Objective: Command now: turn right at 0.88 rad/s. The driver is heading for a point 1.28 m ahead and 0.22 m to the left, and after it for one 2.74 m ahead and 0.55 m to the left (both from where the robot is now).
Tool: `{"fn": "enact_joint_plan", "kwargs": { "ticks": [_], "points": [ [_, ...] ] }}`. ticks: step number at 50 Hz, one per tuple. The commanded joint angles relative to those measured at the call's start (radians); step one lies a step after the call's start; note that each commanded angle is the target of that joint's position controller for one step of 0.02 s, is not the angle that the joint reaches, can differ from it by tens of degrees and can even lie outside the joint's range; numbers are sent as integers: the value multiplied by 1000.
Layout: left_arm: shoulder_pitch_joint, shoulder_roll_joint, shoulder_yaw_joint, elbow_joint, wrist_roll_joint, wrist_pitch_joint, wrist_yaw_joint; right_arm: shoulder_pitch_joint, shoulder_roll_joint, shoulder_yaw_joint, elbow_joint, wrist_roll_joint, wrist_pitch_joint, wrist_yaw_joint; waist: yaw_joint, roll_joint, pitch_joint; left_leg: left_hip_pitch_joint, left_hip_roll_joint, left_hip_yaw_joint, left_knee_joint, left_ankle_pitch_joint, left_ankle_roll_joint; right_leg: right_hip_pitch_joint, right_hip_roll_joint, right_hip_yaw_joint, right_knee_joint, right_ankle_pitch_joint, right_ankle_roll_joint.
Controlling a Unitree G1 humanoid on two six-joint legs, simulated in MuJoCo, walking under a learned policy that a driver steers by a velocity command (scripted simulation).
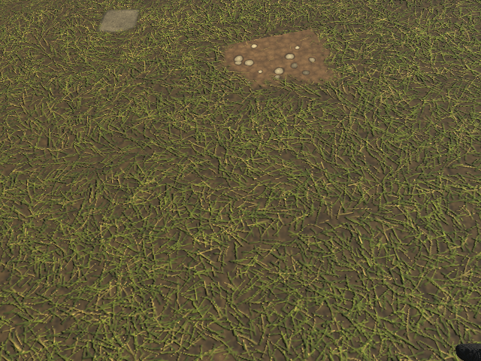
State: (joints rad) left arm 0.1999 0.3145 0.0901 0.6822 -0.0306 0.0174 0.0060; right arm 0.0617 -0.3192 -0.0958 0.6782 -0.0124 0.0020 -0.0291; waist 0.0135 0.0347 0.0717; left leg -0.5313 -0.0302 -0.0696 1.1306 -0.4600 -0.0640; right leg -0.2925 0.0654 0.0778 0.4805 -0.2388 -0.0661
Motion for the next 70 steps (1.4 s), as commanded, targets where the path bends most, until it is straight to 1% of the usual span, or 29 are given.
{"fn": "enact_joint_plan", "kwargs": {
  "ticks": [1, 9, 11, 14, 20, 21, 22, 23, 26, 28, 32, 39, 40, 41, 43, 44, 45, 47, 49, 54, 55, 57, 59, 60, 61, 62, 64, 65, 70],
  "points": [
    [-34, 183, 50, -97, -1, 1, 24, -28, -59, -14, -78, 5, -20, 0, -19, -110, -195, -130, -12, -40, -78, 83, -24, 275, -225, 302, -95, 589, -171],
    [-64, 41, -27, -76, 56, 5, 27, 15, -26, 11, -36, 14, -5, 16, 8, -170, -185, 111, 86, 19, -309, 207, -28, 115, -220, 186, -90, 477, -133],
    [-70, 69, -26, -63, 68, -3, 14, 1, -53, 8, -45, 23, -7, 22, 25, -186, -132, 152, 82, 43, -359, 186, -7, 85, -235, 183, -108, 419, -144],
    [-60, 149, -1, -52, 54, 5, 20, -17, -113, -6, -80, 42, -13, 29, 42, -179, -66, 58, 59, 64, -374, 61, 21, 160, -288, 222, -81, 462, -177],
    [-110, 128, 12, -67, 13, 25, 49, 125, -84, -5, -67, 44, -22, 55, -32, -139, -125, 170, 23, 98, -634, 247, 79, 249, -280, 131, 77, 640, -109],
    [-105, 114, 14, -76, 16, 14, 51, 167, -139, -23, -68, 34, -25, 49, -42, -53, -165, 304, 67, -38, -701, 497, 131, 163, -197, 58, 220, 529, -39],
    [-148, 81, 6, -126, 60, -1, 45, 210, -266, -57, -84, 24, -32, 41, -33, 188, -201, 496, 278, -385, -703, 950, 276, -110, -27, -53, 492, 109, 68],
    [-208, 70, 1, -148, 73, -15, 39, 279, -235, -46, -70, 7, -34, 43, -81, 273, -242, 600, 400, -582, -750, 1066, 441, -328, 81, -1, 671, -451, 104],
    [-170, 66, 6, -108, 36, -22, 20, 167, -172, -35, -93, 37, -24, 20, -29, 17, -174, 552, 255, -351, -725, 872, 317, -397, -14, 59, 740, -295, 123],
    [-183, 62, 9, -110, 37, -22, 17, 129, -168, -32, -113, 50, 2, 1, -14, 30, -169, 497, 195, -321, -742, 814, 286, -343, -14, 45, 651, -201, 144],
    [-206, 58, 7, -109, 15, -59, -15, 197, -172, -30, -115, 51, 3, -8, -52, 118, -143, 439, 154, -438, -894, -82, 300, -306, -1, 27, 334, -93, 144],
    [-196, 73, 18, -95, -5, -141, -25, 182, -146, -11, -133, 48, -14, 4, -51, 170, -83, 270, 123, -481, -837, -77, 269, -50, 2, 7, 56, 0, 133],
    [-121, 60, -4, -52, 80, -90, -26, 177, -199, -29, -103, -40, 1, 48, -37, 180, -97, 236, 59, -419, -815, -112, 248, 17, 13, -80, 49, -31, 114],
    [-79, 54, -2, -45, 87, -77, -18, 183, -150, -17, -105, -37, 0, 60, -12, 143, -82, 176, 50, -401, -782, -123, 234, 105, -2, -97, 15, 5, 97],
    [104, 126, 9, -17, 94, -89, -2, 159, -49, 20, -121, -20, -24, 58, 89, -19, -97, -17, -12, -306, -493, -96, 188, 334, -151, 126, -70, -222, 28],
    [198, 274, 43, 9, 111, -90, -6, 120, 7, 35, -182, 6, -38, 53, 108, -292, -105, -225, -147, -125, -190, -91, 142, 410, -364, 639, -300, -626, -80],
    [198, 245, 41, 31, 92, -89, -24, 98, -42, 34, -181, -15, -44, 43, 87, -207, -23, -355, -93, -132, -47, -42, 146, 367, -436, 866, -340, -671, -156],
    [145, 151, 16, 19, 57, -88, -42, 65, -112, 23, -152, -49, -56, 54, 46, -98, -15, -330, 18, -49, -19, 107, 119, 323, -332, 631, -269, -517, -146],
    [195, 133, 4, 50, 50, -96, -37, 18, -100, 30, -165, -71, -64, 69, 51, -150, -18, -251, 44, -20, -105, 126, 83, 263, -240, 501, -298, -378, -139],
    [257, 132, 10, 121, 49, -82, -9, -92, -8, 80, -210, -42, -71, 85, 53, -184, -1, -71, -28, 92, -408, 131, 27, 190, -146, 337, -220, 366, -141],
    [247, 69, -7, 90, -42, -78, 14, -140, 25, 77, -233, 40, -121, 63, 54, -148, -29, -3, -51, 29, -531, 161, 25, 179, -164, 372, -202, 355, -150],
    [196, 160, 16, 77, -34, -63, 31, -85, -57, 46, -207, 38, -144, 46, 1, -181, -87, 204, -73, 17, -655, 352, 31, 127, -159, 373, -153, 485, -94],
    [154, 168, 28, 43, -17, -61, 31, 46, -120, 9, -170, 22, -133, 23, -74, -164, -179, 494, -37, 9, -725, 518, 62, 30, -85, 321, 9, 616, -1],
    [130, 115, 15, 14, -5, -67, 25, 185, -150, -5, -151, 11, -120, 9, -140, -130, -281, 726, 73, -63, -687, 557, 109, -94, -41, 296, 205, 485, 46],
    [209, -20, -20, -8, 30, -63, 26, 296, -195, -9, -145, 3, -94, -7, -119, 111, -423, 939, 353, -298, -630, 824, 184, -246, 62, 183, 505, -319, 91],
    [373, 36, -21, -14, -3, -59, 27, 262, -175, -3, -140, -8, -73, 5, -42, 316, -523, 934, 542, -613, -694, 711, 317, -344, 23, 131, 709, -463, 106],
    [263, 117, 8, 2, -18, -25, 38, 146, -45, 21, -162, 3, -55, 2, -45, 108, -233, 694, 415, -341, -730, 697, 286, -437, -84, 47, 826, -301, 151],
    [240, 113, 14, 1, -9, -11, 42, 102, -37, 24, -157, 4, -51, 5, -21, 49, -183, 597, 364, -238, -744, 763, 271, -411, -110, 27, 833, -265, 165],
    [103, 28, -4, -97, 10, 19, 22, 17, -75, -2, -87, -1, -62, 4, 9, 101, -86, 382, 332, 1, -864, 794, 289, -341, -179, -38, 607, -140, 174]
  ]
}}
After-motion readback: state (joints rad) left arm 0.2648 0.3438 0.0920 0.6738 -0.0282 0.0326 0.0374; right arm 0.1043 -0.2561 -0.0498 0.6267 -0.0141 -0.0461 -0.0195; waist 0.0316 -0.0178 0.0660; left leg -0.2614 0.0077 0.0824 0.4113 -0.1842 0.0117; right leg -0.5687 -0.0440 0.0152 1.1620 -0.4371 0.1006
